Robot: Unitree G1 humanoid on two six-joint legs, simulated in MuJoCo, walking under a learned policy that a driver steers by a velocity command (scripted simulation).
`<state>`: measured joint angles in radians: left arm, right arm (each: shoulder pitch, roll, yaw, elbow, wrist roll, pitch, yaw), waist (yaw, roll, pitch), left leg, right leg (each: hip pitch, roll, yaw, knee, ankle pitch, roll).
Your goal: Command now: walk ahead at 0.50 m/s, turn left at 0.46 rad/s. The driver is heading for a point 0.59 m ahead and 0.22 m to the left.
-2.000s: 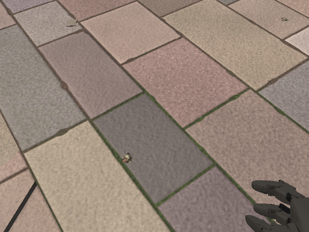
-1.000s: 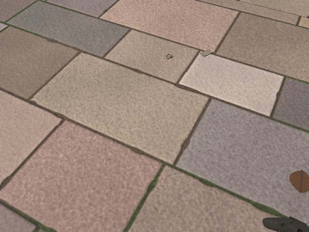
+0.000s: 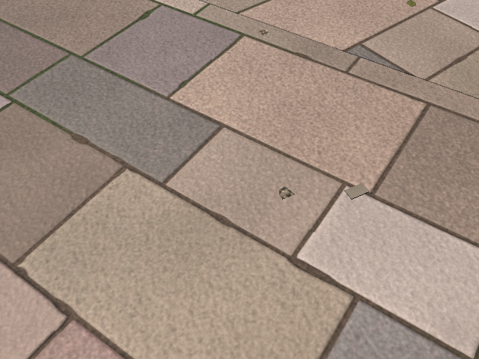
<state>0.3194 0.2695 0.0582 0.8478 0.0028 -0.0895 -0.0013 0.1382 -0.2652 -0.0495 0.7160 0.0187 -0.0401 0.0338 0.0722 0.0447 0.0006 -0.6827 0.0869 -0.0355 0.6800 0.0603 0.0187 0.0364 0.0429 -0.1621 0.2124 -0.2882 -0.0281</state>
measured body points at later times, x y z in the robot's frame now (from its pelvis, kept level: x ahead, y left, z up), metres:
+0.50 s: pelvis +0.28 +0.05 +0.00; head +0.32 +0.07 +0.45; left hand +0.44 +0.34 -0.08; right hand +0.42 -0.22 -0.10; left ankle +0.20 +0.12 -0.74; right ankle +0.50 -0.07 -0.70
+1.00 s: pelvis +0.52 +0.10 +0.00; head +0.55 +0.12 +0.45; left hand +0.40 +0.36 -0.13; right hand +0.82 +0.00 -0.08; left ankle +0.57 +0.27 -0.72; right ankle +0.51 -0.04 -0.74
